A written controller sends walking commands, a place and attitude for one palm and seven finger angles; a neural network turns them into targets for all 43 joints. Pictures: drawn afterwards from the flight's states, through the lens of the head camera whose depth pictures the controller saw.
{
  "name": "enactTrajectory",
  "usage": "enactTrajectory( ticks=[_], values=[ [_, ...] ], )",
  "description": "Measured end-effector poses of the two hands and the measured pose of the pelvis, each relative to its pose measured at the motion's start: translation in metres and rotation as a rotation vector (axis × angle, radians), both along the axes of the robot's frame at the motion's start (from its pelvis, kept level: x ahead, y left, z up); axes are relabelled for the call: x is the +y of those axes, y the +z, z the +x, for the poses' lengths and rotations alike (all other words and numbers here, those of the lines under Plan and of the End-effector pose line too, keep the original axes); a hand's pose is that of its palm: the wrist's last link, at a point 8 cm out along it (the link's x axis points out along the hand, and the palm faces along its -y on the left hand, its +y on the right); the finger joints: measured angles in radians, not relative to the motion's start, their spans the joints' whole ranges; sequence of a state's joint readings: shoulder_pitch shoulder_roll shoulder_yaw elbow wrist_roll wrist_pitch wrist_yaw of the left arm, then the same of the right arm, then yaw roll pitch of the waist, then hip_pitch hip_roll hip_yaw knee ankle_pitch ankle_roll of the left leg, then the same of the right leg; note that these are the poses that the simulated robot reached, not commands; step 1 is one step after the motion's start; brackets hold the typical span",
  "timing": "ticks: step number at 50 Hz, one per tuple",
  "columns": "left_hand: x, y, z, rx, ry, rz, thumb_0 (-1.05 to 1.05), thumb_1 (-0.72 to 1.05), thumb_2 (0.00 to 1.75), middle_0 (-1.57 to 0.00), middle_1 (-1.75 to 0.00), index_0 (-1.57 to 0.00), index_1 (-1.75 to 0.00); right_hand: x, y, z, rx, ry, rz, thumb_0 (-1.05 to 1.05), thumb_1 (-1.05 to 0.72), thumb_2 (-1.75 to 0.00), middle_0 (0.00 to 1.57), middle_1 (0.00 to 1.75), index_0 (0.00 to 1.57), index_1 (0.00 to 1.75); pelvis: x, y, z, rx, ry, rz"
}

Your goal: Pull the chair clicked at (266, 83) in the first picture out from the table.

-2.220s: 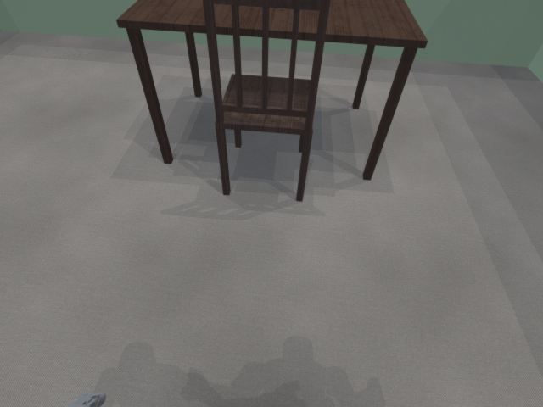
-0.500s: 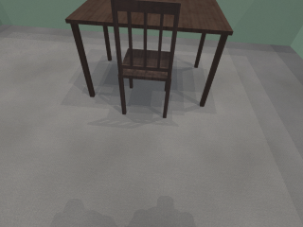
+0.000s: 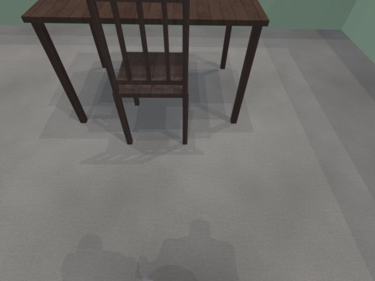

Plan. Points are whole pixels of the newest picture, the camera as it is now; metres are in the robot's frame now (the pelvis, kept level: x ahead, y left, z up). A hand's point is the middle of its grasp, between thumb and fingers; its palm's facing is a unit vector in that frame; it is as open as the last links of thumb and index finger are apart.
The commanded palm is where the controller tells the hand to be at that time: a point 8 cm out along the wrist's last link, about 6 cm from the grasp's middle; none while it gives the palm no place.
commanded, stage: walk to a spot facing it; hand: left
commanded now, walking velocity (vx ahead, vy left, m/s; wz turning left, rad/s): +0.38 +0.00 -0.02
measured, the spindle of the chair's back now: (144, 45) +1.04 +0.23 -0.05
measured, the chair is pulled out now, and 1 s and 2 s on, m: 0.00 0.00 0.00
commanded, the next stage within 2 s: turn to face it in 0.40 s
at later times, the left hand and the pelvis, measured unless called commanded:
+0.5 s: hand (106, 245) +0.23 +0.22 -0.16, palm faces -0.01 -0.99 -0.13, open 7.4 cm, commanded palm none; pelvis +0.20 +0.05 +0.02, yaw -5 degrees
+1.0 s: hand (135, 182) +0.42 +0.18 -0.17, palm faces +0.02 -0.99 -0.14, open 7.3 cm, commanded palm none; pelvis +0.32 +0.02 +0.00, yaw -1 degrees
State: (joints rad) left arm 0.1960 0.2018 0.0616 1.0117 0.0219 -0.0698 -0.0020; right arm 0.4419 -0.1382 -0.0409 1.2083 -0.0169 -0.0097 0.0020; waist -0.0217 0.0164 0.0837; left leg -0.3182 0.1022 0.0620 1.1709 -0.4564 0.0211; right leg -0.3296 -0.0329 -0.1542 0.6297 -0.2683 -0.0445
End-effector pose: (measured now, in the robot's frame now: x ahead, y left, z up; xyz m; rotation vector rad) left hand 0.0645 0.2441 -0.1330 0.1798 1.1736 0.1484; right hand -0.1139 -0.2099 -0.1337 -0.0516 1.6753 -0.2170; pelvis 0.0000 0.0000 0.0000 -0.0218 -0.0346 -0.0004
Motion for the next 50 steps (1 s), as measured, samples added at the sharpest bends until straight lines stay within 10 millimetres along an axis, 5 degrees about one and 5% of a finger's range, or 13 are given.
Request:
enactTrajectory(
  ticks=[4,9,14,19,25,32,36,41,47,50],
  values=[
    [-0.009,0.001,0.005,0.071,-0.002,-0.027,0.01,0.92,0.90,-0.20,-0.30,-0.20,-0.30,-0.016,0.006,0.102,-0.219,0.035,-0.049,0.01,-0.91,-0.90,0.20,0.30,0.19,0.30,0.002,0.011,0.029,0.014,0.000,-0.004],
    [-0.012,-0.008,0.014,0.135,0.023,-0.098,0.01,0.91,0.90,-0.20,-0.30,-0.20,-0.30,-0.011,0.022,0.221,-0.449,0.104,-0.078,0.00,-0.91,-0.90,0.20,0.30,0.19,0.30,0.015,0.014,0.069,0.018,-0.002,-0.017],
    [0.003,-0.028,0.031,0.195,0.065,-0.144,0.01,0.91,0.90,-0.21,-0.30,-0.20,-0.30,0.010,0.024,0.305,-0.574,0.164,-0.111,0.00,-0.91,-0.90,0.20,0.30,0.19,0.30,0.037,0.000,0.115,0.008,-0.007,-0.026],
    [0.021,-0.017,0.079,0.215,0.039,-0.120,0.01,0.91,0.90,-0.20,-0.30,-0.20,-0.30,0.025,0.028,0.318,-0.530,0.103,-0.127,-0.01,-0.93,-0.90,0.20,0.30,0.20,0.30,0.047,0.011,0.154,0.015,-0.036,-0.005],
    [0.029,0.002,0.159,0.177,-0.006,-0.086,0.01,0.91,0.90,-0.20,-0.30,-0.19,-0.30,0.029,0.028,0.297,-0.352,0.029,-0.112,-0.01,-0.94,-0.90,0.20,0.30,0.20,0.30,0.047,0.023,0.200,0.028,-0.087,0.011],
    [0.009,0.006,0.264,0.128,-0.119,-0.032,0.01,0.92,0.90,-0.20,-0.30,-0.19,-0.30,0.038,0.013,0.271,-0.138,-0.093,-0.033,0.00,-0.92,-0.90,0.20,0.30,0.20,0.30,0.027,0.016,0.253,0.020,-0.115,0.021],
    [-0.011,-0.004,0.315,0.037,-0.133,-0.006,0.01,0.92,0.90,-0.20,-0.30,-0.20,-0.30,0.033,-0.007,0.272,-0.034,-0.120,0.024,0.00,-0.91,-0.90,0.20,0.30,0.20,0.30,0.007,-0.002,0.285,0.013,-0.092,0.032],
    [-0.028,0.002,0.337,-0.004,-0.093,-0.021,0.00,0.93,0.90,-0.20,-0.30,-0.20,-0.30,0.018,-0.011,0.324,-0.082,-0.079,0.013,0.00,-0.91,-0.90,0.20,0.30,0.19,0.30,0.003,0.003,0.301,0.005,-0.062,0.002],
    [-0.020,0.002,0.347,-0.017,-0.048,-0.042,-0.01,0.94,0.90,-0.21,-0.30,-0.20,-0.30,0.008,-0.001,0.409,-0.268,0.015,-0.031,0.00,-0.91,-0.90,0.20,0.30,0.19,0.30,0.009,0.008,0.313,0.013,-0.026,-0.011],
    [-0.011,-0.008,0.344,-0.013,-0.009,-0.073,0.00,0.93,0.90,-0.21,-0.30,-0.20,-0.30,0.004,0.002,0.433,-0.313,0.069,-0.076,0.01,-0.93,-0.90,0.20,0.30,0.19,0.30,0.019,0.003,0.320,0.006,-0.010,-0.025]
  ],
)
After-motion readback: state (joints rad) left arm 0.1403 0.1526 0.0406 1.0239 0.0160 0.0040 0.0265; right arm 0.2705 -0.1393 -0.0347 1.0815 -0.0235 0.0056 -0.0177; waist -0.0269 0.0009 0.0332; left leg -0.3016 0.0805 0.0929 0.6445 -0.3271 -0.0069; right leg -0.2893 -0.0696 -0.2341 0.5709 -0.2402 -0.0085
